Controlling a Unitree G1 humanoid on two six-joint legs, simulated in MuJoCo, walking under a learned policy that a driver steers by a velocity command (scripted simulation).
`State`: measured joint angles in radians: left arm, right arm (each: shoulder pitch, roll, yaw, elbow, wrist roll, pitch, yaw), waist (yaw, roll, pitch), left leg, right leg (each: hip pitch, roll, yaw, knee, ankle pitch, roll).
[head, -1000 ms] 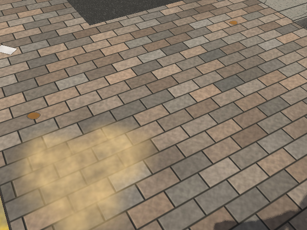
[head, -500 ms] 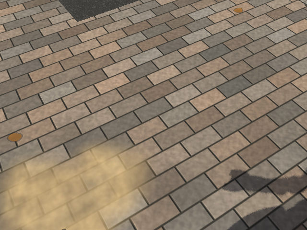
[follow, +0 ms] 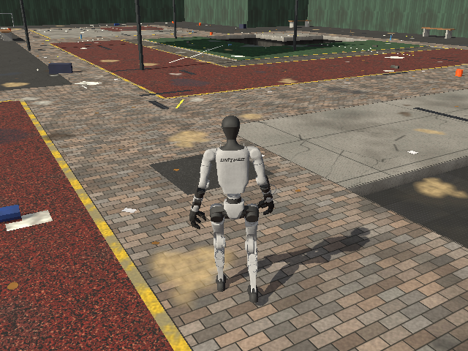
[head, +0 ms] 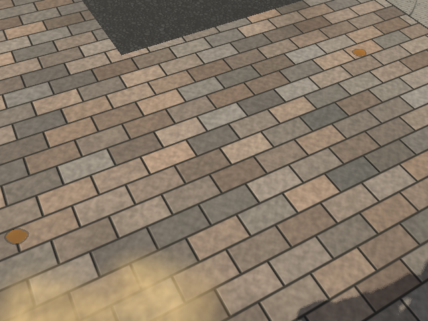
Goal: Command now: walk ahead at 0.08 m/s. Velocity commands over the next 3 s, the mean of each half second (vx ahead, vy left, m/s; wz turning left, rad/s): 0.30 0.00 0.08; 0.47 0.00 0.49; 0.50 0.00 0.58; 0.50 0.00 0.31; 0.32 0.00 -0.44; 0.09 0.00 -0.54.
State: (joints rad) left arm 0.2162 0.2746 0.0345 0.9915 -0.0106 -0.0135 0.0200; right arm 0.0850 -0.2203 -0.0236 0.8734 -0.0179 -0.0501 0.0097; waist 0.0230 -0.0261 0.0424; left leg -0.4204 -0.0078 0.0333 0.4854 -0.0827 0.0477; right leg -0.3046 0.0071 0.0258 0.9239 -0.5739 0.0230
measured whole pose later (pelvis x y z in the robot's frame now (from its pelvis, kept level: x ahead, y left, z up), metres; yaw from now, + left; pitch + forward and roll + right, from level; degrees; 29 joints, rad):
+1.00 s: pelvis +0.38 +0.10 +0.02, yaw +20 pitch +2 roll +0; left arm 0.00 0.28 0.07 0.83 0.00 -0.12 0.00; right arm 0.35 -0.26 -0.07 0.86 0.02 -0.06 -0.01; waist -0.07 -0.03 0.02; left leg -0.09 -0.10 -0.12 0.32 -0.25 0.08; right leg -0.65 -0.07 0.09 0.57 0.07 0.04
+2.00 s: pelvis +0.82 +0.41 +0.02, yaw +46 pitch +1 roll +1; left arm 0.15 0.29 0.05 0.81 -0.02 -0.08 -0.02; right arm 0.30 -0.25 -0.05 0.76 -0.01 -0.08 0.01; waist -0.04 -0.05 0.02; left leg -0.02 -0.09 0.04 0.22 -0.22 0.09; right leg -0.72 -0.13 0.04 0.75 0.10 0.02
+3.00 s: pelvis +1.09 +0.61 +0.01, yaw +12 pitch +2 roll +0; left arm 0.16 0.29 0.06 0.62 -0.01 0.05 -0.01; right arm 0.20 -0.29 -0.07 0.71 0.01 0.00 -0.03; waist -0.04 -0.01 0.03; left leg -0.28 0.07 0.07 0.47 -0.22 -0.02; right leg -0.40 -0.02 0.00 0.70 -0.33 0.03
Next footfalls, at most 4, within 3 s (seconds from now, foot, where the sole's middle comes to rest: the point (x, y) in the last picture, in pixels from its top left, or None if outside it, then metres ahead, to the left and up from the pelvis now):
0.22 right None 0.07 -0.13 -0.77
0.64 left None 0.33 0.17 -0.77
1.12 right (202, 254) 0.68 0.06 -0.77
1.64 left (91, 231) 0.75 0.44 -0.77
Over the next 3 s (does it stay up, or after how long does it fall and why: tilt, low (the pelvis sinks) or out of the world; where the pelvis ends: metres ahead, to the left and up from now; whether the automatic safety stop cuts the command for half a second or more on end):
stays up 1.09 0.61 0.01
